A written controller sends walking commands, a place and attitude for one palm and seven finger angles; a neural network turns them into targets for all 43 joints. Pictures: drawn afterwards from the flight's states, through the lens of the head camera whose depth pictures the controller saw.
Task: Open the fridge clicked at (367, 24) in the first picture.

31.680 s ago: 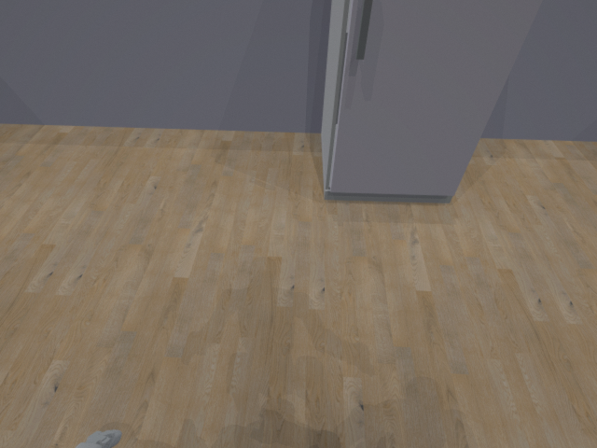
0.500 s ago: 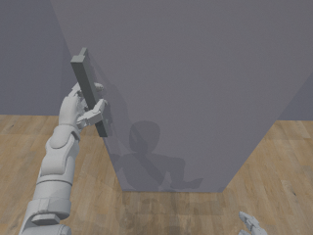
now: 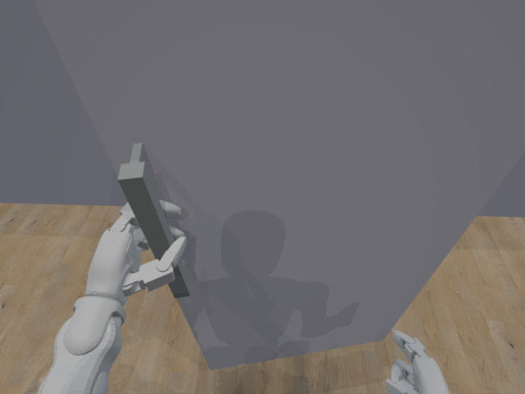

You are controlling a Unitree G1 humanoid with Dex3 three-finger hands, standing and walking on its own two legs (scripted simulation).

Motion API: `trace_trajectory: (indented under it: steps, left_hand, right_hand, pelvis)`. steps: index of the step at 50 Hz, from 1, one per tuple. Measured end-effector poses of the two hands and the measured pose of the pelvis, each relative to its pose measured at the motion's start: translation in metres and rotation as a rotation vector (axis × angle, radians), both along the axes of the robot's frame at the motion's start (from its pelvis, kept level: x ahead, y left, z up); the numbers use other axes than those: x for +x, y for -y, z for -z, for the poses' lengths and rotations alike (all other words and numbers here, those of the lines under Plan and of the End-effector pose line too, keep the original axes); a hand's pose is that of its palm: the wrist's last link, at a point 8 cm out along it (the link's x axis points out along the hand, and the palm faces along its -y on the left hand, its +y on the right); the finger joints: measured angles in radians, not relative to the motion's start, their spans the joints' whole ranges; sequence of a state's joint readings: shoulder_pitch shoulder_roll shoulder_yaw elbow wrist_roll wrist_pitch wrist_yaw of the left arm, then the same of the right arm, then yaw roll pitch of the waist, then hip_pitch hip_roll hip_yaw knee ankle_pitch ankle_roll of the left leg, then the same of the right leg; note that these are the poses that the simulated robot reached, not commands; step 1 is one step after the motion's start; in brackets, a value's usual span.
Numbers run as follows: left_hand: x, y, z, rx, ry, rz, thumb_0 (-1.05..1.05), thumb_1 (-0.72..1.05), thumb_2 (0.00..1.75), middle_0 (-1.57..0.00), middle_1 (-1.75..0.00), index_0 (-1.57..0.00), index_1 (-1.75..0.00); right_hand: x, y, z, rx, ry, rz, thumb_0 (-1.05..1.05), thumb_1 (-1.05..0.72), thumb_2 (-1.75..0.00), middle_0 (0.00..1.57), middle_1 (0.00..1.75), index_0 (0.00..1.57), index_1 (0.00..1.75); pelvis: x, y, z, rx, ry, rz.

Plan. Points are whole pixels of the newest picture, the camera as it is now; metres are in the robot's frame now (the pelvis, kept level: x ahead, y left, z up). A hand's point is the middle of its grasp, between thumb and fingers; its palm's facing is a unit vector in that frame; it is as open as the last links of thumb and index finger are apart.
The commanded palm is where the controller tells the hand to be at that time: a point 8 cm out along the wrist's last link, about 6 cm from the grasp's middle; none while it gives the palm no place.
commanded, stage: walk backward, drawing the door open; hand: left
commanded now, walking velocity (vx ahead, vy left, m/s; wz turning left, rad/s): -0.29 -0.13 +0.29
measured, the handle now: (163, 231) +0.31 +0.17 +0.12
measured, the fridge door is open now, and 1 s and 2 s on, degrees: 12 42 66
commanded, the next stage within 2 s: stop walking and hold the door back in 1.56 s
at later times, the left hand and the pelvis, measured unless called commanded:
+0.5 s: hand (195, 375) +0.13 +0.08 +0.12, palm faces +0.18 -0.96 -0.20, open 6.9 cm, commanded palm +0.09 +0.12 +0.13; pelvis -0.11 -0.07 +0.00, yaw +5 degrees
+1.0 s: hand out of the picture +0.01 -0.02 +0.12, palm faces +0.39 -0.89 -0.23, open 7.5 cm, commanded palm -0.03 +0.01 +0.13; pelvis -0.17 -0.24 -0.01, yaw +25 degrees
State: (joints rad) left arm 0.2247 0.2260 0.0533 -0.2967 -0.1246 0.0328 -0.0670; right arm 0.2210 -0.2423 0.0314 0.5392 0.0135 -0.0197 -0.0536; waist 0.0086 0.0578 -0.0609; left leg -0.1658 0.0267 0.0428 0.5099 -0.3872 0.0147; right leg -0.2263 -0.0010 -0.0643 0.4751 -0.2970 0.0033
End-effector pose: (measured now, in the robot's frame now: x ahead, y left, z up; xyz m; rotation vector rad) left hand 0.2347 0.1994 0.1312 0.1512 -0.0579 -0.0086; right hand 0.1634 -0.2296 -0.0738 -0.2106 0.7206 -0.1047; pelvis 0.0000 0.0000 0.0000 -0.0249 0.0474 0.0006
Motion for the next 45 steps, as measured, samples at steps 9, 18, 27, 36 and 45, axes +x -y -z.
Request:
trace_trajectory:
  steps: [9,18,27,36,45]
  left_hand:
    - [-0.043,0.018,-0.001,0.025,0.002,-0.076,-0.01,0.57,0.74,-0.38,-1.37,-0.32,-1.36]
    - [-0.090,0.042,-0.001,0.043,0.012,-0.156,-0.02,0.58,0.73,-0.38,-1.37,-0.30,-1.37]
    - [-0.148,0.077,0.000,0.057,0.034,-0.184,-0.03,0.58,0.68,-0.38,-1.38,-0.28,-1.36]
    - [-0.198,0.108,0.008,0.069,0.122,-0.164,-0.06,0.61,0.68,-0.33,-1.34,-0.19,-1.21]
    - [-0.240,0.149,0.002,0.077,0.049,-0.268,-0.04,0.58,0.73,-0.31,-1.31,-0.21,-1.23]
  right_hand:
    - [-0.001,-0.018,-0.011,0.023,0.037,-0.037,0.01,-0.90,-0.90,0.20,0.30,0.20,0.30]
    - [-0.041,-0.008,0.003,0.077,-0.002,-0.080,0.01,-0.90,-0.90,0.20,0.30,0.20,0.30]
    - [-0.107,0.051,0.018,0.035,-0.058,-0.030,0.01,-0.90,-0.90,0.20,0.30,0.20,0.30]
    - [-0.162,0.091,0.034,-0.064,-0.063,-0.053,0.01,-0.90,-0.90,0.20,0.30,0.19,0.30]
    - [-0.168,0.113,0.019,-0.017,-0.164,-0.271,-0.01,-0.93,-0.90,0.20,0.30,0.20,0.30]
  pelvis:
    - [-0.026,0.001,-0.005,0.022,0.031,-0.022]
    - [-0.065,0.033,-0.003,0.045,0.043,-0.059]
    - [-0.116,0.074,0.002,0.044,0.048,-0.096]
    - [-0.164,0.106,0.026,0.029,0.061,-0.220]
    - [-0.181,0.181,-0.008,-0.040,0.040,-0.387]
